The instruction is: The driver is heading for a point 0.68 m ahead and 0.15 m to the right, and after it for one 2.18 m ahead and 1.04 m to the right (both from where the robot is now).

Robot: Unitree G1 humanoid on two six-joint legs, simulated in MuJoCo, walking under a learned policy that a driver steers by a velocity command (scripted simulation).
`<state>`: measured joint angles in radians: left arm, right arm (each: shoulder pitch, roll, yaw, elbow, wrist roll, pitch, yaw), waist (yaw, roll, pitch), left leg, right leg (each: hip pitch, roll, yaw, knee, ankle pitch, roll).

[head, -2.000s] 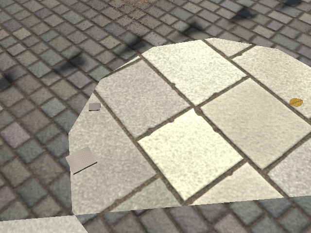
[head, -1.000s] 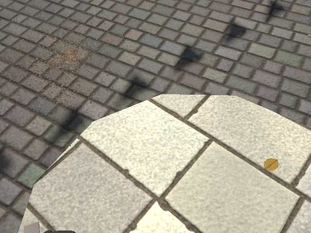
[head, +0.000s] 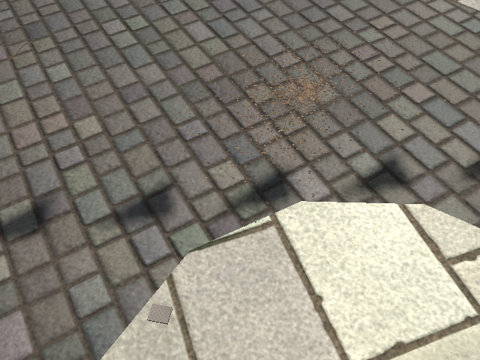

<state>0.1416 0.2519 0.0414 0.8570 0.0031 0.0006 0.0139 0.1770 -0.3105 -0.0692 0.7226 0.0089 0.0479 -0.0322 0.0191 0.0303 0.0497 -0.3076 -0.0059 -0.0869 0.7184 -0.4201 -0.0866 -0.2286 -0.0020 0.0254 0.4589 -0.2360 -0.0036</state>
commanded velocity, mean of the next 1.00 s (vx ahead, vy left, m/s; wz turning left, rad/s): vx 0.23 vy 0.00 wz -0.03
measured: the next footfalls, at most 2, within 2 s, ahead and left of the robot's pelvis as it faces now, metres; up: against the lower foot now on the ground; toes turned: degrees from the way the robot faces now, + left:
left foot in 0.06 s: +0.02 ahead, +0.14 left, +0.00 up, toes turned -3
right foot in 0.38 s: +0.15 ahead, -0.12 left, +0.00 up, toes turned -1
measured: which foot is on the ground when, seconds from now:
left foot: up 0.00-0.04, down 0.06-0.38, up 0.40-0.78, down 0.80-1.00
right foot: down 0.00-0.08, up 0.10-0.36, down 0.38-0.80, up 0.82-1.00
